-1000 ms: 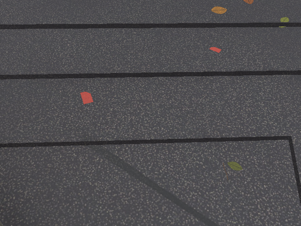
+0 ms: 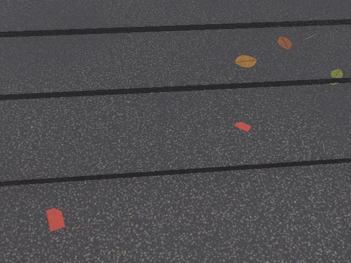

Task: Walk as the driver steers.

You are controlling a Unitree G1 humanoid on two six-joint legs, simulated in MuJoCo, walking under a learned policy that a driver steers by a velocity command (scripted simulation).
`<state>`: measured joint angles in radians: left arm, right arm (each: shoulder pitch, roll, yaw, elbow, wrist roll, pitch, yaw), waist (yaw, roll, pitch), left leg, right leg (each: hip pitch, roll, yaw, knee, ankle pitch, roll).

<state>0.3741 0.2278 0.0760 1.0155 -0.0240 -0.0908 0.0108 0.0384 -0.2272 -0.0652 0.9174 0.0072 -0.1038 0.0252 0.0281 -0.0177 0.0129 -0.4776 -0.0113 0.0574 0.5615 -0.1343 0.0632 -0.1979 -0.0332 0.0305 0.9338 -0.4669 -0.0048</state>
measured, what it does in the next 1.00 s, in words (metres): climbs: right foot 0.04 m higher, then left foot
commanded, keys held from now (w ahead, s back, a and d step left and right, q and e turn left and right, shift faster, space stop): w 1.00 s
